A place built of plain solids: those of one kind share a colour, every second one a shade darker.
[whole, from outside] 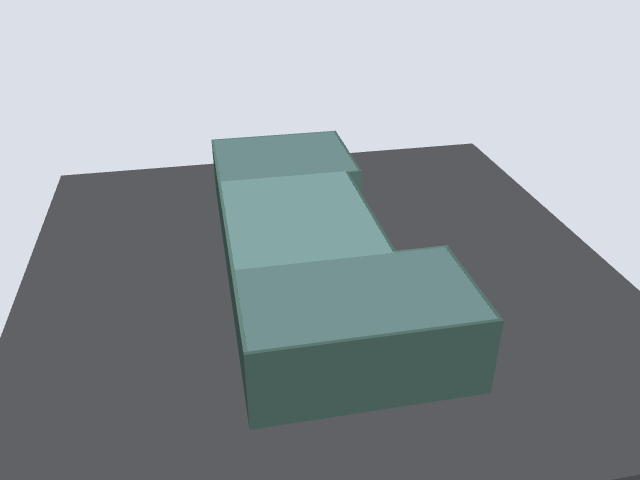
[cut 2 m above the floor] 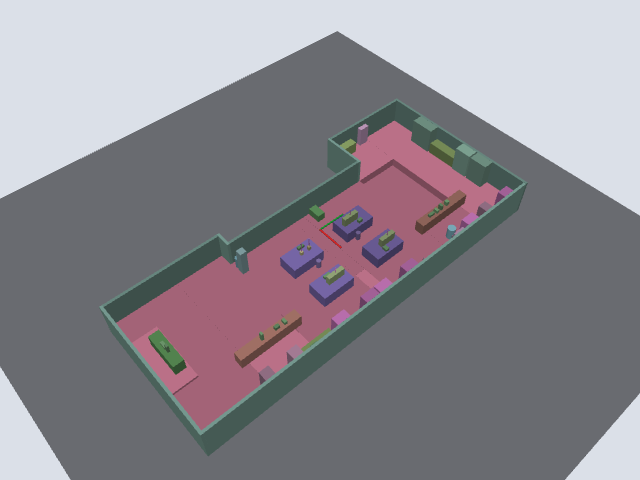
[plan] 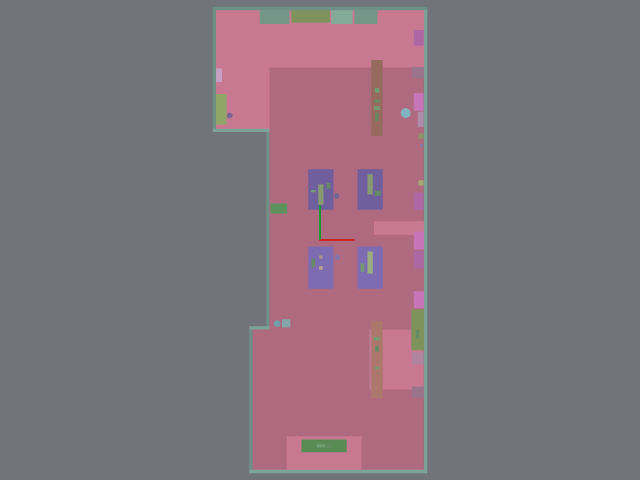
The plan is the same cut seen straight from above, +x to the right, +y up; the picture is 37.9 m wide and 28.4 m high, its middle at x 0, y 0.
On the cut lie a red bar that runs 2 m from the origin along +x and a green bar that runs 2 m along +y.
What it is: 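One storey of a laboratory for chemistry or biology, grown in wings along a spine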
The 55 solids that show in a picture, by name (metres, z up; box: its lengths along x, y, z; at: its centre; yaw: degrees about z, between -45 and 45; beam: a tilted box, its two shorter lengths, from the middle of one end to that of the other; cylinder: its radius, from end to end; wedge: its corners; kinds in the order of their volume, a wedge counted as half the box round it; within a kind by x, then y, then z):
{
 "floor_1": {"box": [3.16, 3.62, 0.88], "at": [-4.57, 8.4, 0.39]},
 "floor_2": {"box": [6.89, 3.54, 0.88], "at": [-0.54, -7.07, 0.39]},
 "floor_3": {"box": [5.89, 3.62, 0.21], "at": [-0.04, 8.4, 0.06]},
 "floor_4": {"box": [12.3, 3.39, 0.88], "at": [0.0, 11.9, 0.39]},
 "floor_5": {"box": [6.18, 0.82, 0.88], "at": [0.11, 0.7, 0.39]},
 "floor_6": {"box": [4.43, 1.99, 0.19], "at": [0.25, -12.6, 0.93]},
 "floor_7": {"box": [10.13, 4.75, 0.88], "at": [1.08, -11.22, 0.39]},
 "floor_8": {"box": [9.13, 5.59, 0.88], "at": [1.58, -2.5, 0.39]},
 "floor_9": {"box": [9.13, 5.48, 0.88], "at": [1.58, 3.85, 0.39]},
 "floor_10": {"box": [3.24, 3.54, 0.88], "at": [4.53, -7.07, 0.39]},
 "floor_11": {"box": [3.24, 3.62, 0.88], "at": [4.53, 8.4, 0.39]},
 "floor_12": {"box": [2.95, 0.82, 0.88], "at": [4.67, 0.7, 0.39]},
 "roof_1": {"box": [12.3, 7.01, 0.29], "at": [0.0, 10.09, 4.6]},
 "roof_2": {"box": [10.13, 8.3, 0.2], "at": [1.08, -9.45, 4.65]},
 "roof_3": {"box": [9.13, 11.88, 0.55], "at": [1.58, 0.64, 4.47]},
 "wall_1": {"box": [0.2, 7.01, 4.8], "at": [-6.25, 10.09, 2.35]},
 "wall_2": {"box": [3.36, 0.2, 4.8], "at": [-4.67, 6.49, 2.35]},
 "wall_3": {"box": [0.2, 8.3, 4.8], "at": [-4.09, -9.45, 2.35]},
 "wall_4": {"box": [1.2, 0.2, 4.8], "at": [-3.59, -5.2, 2.35]},
 "wall_5": {"box": [0.2, 11.48, 4.8], "at": [-3.09, 0.64, 2.35]},
 "wall_6": {"box": [12.7, 0.2, 4.8], "at": [0.0, 13.7, 2.35]},
 "wall_7": {"box": [10.53, 0.2, 4.8], "at": [1.08, -13.7, 2.35]},
 "wall_8": {"box": [0.2, 27.19, 4.8], "at": [6.25, 0.0, 2.35]},
 "island_1": {"box": [1.5, 2.5, 0.9], "at": [0.05, -1.63, 1.28]},
 "island_2": {"box": [1.5, 2.4, 0.9], "at": [0.05, 2.99, 1.28]},
 "island_3": {"box": [1.5, 2.5, 0.9], "at": [2.96, -1.63, 1.28]},
 "island_4": {"box": [1.5, 2.4, 0.9], "at": [2.96, 2.99, 1.28]},
 "fume_1": {"box": [1.75, 0.81, 2.4], "at": [-2.68, 13.19, 2.03]},
 "fume_2": {"box": [1.26, 0.81, 2.4], "at": [1.3, 13.19, 2.03]},
 "fume_3": {"box": [1.36, 0.81, 2.4], "at": [2.73, 13.19, 2.03]},
 "tall_1": {"box": [0.6, 1.0, 2.1], "at": [5.85, -3.54, 1.88]},
 "tall_2": {"box": [0.6, 1.04, 2.1], "at": [5.85, -1.16, 1.88]},
 "tall_3": {"box": [0.6, 1.04, 2.1], "at": [5.85, -0.04, 1.88]},
 "tall_4": {"box": [0.6, 1.04, 2.1], "at": [5.85, 2.3, 1.88]},
 "tall_5": {"box": [0.6, 1.06, 2.1], "at": [5.85, 8.17, 1.88]},
 "tall_6": {"box": [0.6, 0.94, 2.1], "at": [5.85, 11.96, 1.88]},
 "guard_1": {"box": [0.69, 4.59, 0.9], "at": [3.37, -7.07, 1.28]},
 "guard_2": {"box": [0.69, 4.51, 0.9], "at": [3.37, 8.4, 1.28]},
 "wallbench_1": {"box": [0.62, 1.8, 0.9], "at": [-5.84, 7.73, 1.28]},
 "wallbench_2": {"box": [2.29, 0.75, 0.9], "at": [-0.56, 13.22, 1.28]},
 "wallbench_3": {"box": [0.75, 2.43, 0.9], "at": [5.77, -5.31, 1.28]},
 "fridge_1": {"box": [0.7, 0.68, 1.9], "at": [5.8, -9.0, 1.78]},
 "fridge_2": {"box": [0.7, 0.71, 1.9], "at": [5.8, -7.0, 1.78]},
 "fridge_3": {"box": [0.7, 0.68, 1.9], "at": [5.8, 9.9, 1.78]},
 "teacher_1": {"box": [2.69, 0.75, 0.9], "at": [0.25, -12.18, 1.47]},
 "cylinders_1": {"box": [0.36, 0.8, 1.55], "at": [-5.97, 9.75, 1.61]},
 "cylinders_2": {"box": [0.36, 0.9, 1.55], "at": [5.97, 7.14, 1.61]},
 "pier_1": {"box": [0.49, 0.49, 3.37], "at": [-2.0, -4.93, 2.52]},
 "rack_1": {"box": [0.32, 1.2, 0.67], "at": [0.05, 2.69, 2.07]},
 "rack_2": {"box": [0.32, 1.3, 0.64], "at": [2.96, -1.33, 2.05]},
 "rack_3": {"box": [0.32, 1.2, 0.64], "at": [2.96, 3.29, 2.05]},
 "covers_1": {"box": [0.99, 0.6, 0.58], "at": [-2.43, 1.86, 1.12]},
 "drum_1": {"cylinder": 0.29, "from": [5.07, 7.51, 0.83], "to": [5.07, 7.51, 1.71]},
 "stool_1": {"cylinder": 0.17, "from": [0.99, 2.61, 0.83], "to": [0.99, 2.61, 1.45]},
 "stool_2": {"cylinder": 0.17, "from": [1.02, -1.02, 0.83], "to": [1.02, -1.02, 1.45]}
}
